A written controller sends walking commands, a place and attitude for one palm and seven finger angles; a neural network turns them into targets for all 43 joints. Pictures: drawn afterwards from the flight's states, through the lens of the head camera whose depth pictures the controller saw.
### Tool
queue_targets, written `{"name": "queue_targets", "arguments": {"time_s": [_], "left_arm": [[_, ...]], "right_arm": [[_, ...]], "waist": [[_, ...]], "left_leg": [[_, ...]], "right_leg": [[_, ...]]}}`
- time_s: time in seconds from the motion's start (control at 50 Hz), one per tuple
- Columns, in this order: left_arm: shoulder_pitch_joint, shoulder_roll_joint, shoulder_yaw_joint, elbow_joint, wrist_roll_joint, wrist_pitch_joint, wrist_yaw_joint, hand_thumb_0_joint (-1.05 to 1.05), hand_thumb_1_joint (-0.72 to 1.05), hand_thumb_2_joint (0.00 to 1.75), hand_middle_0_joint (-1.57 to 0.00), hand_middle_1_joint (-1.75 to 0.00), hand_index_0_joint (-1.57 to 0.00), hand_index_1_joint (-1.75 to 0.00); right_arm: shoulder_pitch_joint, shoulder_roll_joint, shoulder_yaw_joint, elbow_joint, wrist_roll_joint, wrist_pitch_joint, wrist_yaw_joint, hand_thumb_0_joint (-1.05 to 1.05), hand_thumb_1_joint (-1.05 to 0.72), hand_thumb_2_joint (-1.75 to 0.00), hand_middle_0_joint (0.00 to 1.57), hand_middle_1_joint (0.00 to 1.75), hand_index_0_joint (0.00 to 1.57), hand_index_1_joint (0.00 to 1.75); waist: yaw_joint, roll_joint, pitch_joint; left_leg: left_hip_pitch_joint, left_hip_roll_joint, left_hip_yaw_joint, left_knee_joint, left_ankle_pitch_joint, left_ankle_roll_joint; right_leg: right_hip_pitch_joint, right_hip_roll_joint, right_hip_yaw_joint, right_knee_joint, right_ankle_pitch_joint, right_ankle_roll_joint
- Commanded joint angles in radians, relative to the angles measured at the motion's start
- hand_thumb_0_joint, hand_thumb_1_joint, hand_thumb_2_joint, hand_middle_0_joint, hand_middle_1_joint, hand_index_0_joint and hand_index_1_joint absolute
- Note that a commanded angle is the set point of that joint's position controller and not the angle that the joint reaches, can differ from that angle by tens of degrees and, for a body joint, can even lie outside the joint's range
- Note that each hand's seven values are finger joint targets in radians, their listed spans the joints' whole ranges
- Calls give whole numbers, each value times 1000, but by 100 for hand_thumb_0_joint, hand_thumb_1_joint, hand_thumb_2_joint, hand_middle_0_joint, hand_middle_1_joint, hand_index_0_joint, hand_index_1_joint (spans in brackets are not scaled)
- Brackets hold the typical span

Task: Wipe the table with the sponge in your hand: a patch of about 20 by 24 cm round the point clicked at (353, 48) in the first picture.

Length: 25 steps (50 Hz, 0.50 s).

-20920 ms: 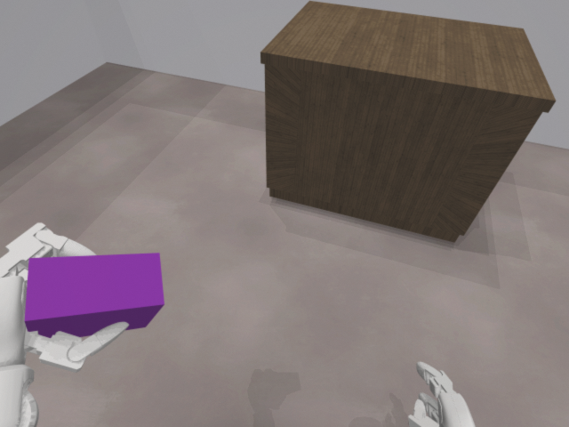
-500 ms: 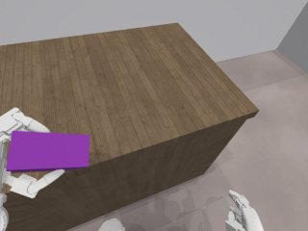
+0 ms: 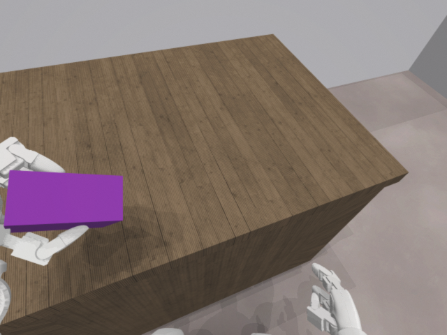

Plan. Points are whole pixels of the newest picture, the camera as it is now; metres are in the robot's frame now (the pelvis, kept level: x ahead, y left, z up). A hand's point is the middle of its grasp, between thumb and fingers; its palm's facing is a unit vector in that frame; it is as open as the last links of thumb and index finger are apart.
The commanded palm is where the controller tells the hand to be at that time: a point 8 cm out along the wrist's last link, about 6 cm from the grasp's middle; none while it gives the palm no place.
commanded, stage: come to a stop and stand still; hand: left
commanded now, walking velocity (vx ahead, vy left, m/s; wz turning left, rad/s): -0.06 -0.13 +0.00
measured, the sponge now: (80, 204) +0.24 +0.22 +0.14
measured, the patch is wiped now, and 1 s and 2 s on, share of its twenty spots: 0.00 0.00 0.00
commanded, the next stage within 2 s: look again from close up in 1.18 s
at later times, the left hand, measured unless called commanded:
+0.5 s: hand (56, 236) +0.20 +0.23 +0.15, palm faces +0.30 -0.89 -0.33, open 10.0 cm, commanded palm +0.15 +0.29 +0.19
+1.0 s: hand (11, 205) +0.23 +0.30 +0.15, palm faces +0.35 -0.86 -0.38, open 10.0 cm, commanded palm +0.16 +0.33 +0.19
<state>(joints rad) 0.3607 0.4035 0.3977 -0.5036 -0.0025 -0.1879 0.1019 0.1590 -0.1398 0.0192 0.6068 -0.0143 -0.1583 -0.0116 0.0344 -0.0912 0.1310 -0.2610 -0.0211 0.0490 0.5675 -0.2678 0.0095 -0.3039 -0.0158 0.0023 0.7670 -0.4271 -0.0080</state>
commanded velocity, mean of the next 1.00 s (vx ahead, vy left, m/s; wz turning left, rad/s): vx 0.00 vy -0.01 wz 0.00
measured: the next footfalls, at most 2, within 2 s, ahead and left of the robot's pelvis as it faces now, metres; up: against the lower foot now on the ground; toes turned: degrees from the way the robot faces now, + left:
none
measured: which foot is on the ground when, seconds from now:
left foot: down 0.00-1.00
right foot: down 0.00-1.00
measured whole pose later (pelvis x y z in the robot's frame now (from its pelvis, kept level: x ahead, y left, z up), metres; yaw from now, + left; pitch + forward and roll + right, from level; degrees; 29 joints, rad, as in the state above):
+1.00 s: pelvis +0.01 +0.05 +0.01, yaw +0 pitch -1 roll -1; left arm 0.40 0.36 0.33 -0.44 -0.01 -0.20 0.09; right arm 0.19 -0.16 0.05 0.59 0.00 -0.18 -0.01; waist 0.04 -0.05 0.08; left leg -0.23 -0.04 0.03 0.45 -0.21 0.07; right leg -0.18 0.00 -0.02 0.40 -0.20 0.02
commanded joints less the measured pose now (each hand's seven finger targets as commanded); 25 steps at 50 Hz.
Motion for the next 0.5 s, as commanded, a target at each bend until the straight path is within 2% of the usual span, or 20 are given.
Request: {"name": "queue_targets", "arguments": {"time_s": [0.0, 0.04, 0.08, 0.12, 0.14, 0.16, 0.18, 0.2, 0.22, 0.24, 0.26, 0.28, 0.3, 0.34, 0.36, 0.38, 0.4, 0.44, 0.46, 0.48], "left_arm": [[-41, 173, 111, -352, -20, -80, 20, 0, 10, 130, -120, -160, -120, -160], [51, 158, 115, -313, -23, -72, 13, 0, 10, 130, -120, -160, -120, -160], [124, 135, 112, -248, -40, -61, 11, 0, 10, 130, -120, -160, -120, -160], [152, 115, 109, -203, -63, -36, 8, 0, 10, 130, -120, -160, -120, -160], [153, 135, 124, -193, -69, -28, 12, 0, 10, 130, -120, -160, -120, -160], [171, 148, 135, -166, -69, -19, 22, 0, 10, 130, -120, -160, -120, -160], [-872, 860, 617, -410, 53, -129, -6, 0, 10, 130, -120, -160, -120, -160], [-317, 297, 271, 196, -38, -94, -38, 0, 10, 130, -120, -160, -120, -160], [-101, 271, 245, 102, -53, -103, -23, 0, 10, 130, -120, -160, -120, -160], [-60, 163, 129, 134, -63, -84, -28, 0, 10, 130, -120, -160, -120, -160], [-31, 87, 49, 85, -75, -84, -33, 0, 10, 130, -120, -160, -120, -160], [-57, 108, 44, -7, -72, -89, -23, 0, 10, 130, -120, -160, -120, -160], [-37, 79, -2, -48, -71, -89, -19, 0, 10, 130, -120, -160, -120, -160], [-24, 64, -47, -94, -62, -81, -8, 0, 10, 130, -120, -160, -120, -160], [-24, 67, -47, -141, -64, -80, 2, 0, 10, 130, -120, -160, -120, -160], [-31, 104, -13, -124, -55, -78, 11, 0, 10, 130, -120, -160, -120, -160], [-62, 132, 8, -151, -52, -81, 17, 0, 10, 130, -120, -160, -120, -160], [-86, 190, 73, -165, -46, -88, 30, 0, 10, 130, -120, -160, -120, -160], [-113, 255, 131, -213, -42, -91, 40, 0, 10, 130, -120, -160, -120, -160], [-126, 209, 103, -196, -45, -101, 39, 0, 10, 130, -120, -160, -120, -160]], "right_arm": [[-41, -158, -51, -170, 8, -68, 4, 0, -90, -90, 20, 30, 20, 30], [-34, -169, -54, -188, 21, -57, 9, 0, -90, -90, 20, 30, 20, 30], [-48, -161, -36, -197, 18, -40, 8, 0, -90, -90, 20, 30, 20, 30], [-24, -181, -59, -193, 27, -29, -2, 0, -90, -90, 20, 30, 20, 30], [-28, -177, -60, -193, 30, -21, -11, 0, -90, -90, 20, 30, 20, 30], [-45, -171, -49, -184, 30, -14, -22, 0, -90, -90, 20, 30, 20, 30], [69, -241, -88, -132, -22, -68, -34, 0, -90, -90, 20, 30, 20, 30], [25, -128, -52, -129, 10, -66, -44, 0, -90, -90, 20, 30, 20, 30], [50, -180, -77, -169, 11, -60, -37, 0, -90, -90, 20, 30, 20, 30], [49, -193, -76, -160, 26, -57, -30, 0, -90, -90, 20, 30, 20, 30], [7, -189, -72, -168, 38, -57, -21, 0, -90, -90, 20, 30, 20, 30], [23, -209, -73, -175, 36, -52, -9, 0, -90, -90, 20, 30, 20, 30], [-1, -201, -68, -183, 38, -53, 1, 0, -90, -90, 20, 30, 20, 30], [-28, -188, -58, -197, 38, -58, 5, 0, -90, -90, 20, 30, 20, 30], [-65, -181, -49, -195, 43, -60, 6, 0, -90, -90, 20, 30, 20, 30], [-55, -187, -53, -198, 36, -59, -6, 0, -90, -90, 20, 30, 20, 30], [-53, -189, -52, -202, 32, -59, -14, 0, -90, -90, 20, 30, 20, 30], [-53, -190, -50, -198, 25, -60, -30, 0, -90, -90, 20, 30, 20, 30], [-76, -196, -47, -191, 23, -51, -38, 0, -90, -90, 20, 30, 20, 30], [-65, -186, -42, -186, 18, -50, -43, 0, -90, -90, 20, 30, 20, 30]], "waist": [[-19, 318, -287], [-18, 248, -293], [-27, 156, -292], [-36, 45, -264], [-37, 43, -258], [-38, 72, -248], [10, 24, -145], [-7, 44, -337], [25, 88, -288], [6, 141, -321], [7, 238, -338], [9, 211, -340], [13, 163, -321], [15, 24, -253], [11, 16, -239], [8, -44, -211], [4, -60, -187], [-3, -33, -145], [-4, 43, -122], [-16, 96, -131]], "left_leg": [[205, 234, -193, -139, 726, 37], [96, 194, -149, -86, 558, 11], [-4, 130, -110, -94, 334, -5], [18, 82, -91, -59, 207, -11], [47, 77, -85, -50, 162, -10], [69, 82, -87, -76, 147, -6], [-68, 60, 30, -74, 229, -3], [38, 18, -31, -110, 278, 16], [48, 70, -49, -70, 304, 2], [65, 60, -45, -103, 287, 8], [139, 75, -35, -109, 325, 27], [131, 91, -46, -102, 332, 29], [118, 92, -54, -101, 300, 32], [63, 72, -58, -102, 152, 30], [85, 66, -56, -113, 107, 29], [69, 55, -54, -103, 36, 29], [64, 38, -59, -89, -7, 27], [83, 30, -64, -76, -45, 23], [113, 38, -64, -91, -38, 20], [83, 45, -81, -127, -83, 27]], "right_leg": [[77, 7, -42, -213, 125, -9], [229, 2, -36, -353, 349, -14], [307, -21, 8, -376, 527, -24], [210, -76, 98, -395, 524, -61], [162, -99, 122, -418, 495, -67], [123, -94, 130, -431, 444, -57], [111, -57, 108, -483, 637, 57], [195, -111, 124, -375, 619, -31], [208, -104, 196, -398, 747, 9], [259, -107, 155, -362, 713, 7], [200, -89, 120, -333, 646, 17], [196, -77, 98, -348, 579, 36], [183, -74, 93, -369, 519, 46], [148, -77, 110, -440, 355, 56], [112, -72, 113, -463, 269, 38], [73, -84, 118, -505, 138, 26], [28, -96, 147, -541, 23, 7], [-62, -112, 176, -583, -143, -32], [-109, -103, 175, -581, -152, -40], [-73, -102, 144, -556, -151, -39]]}}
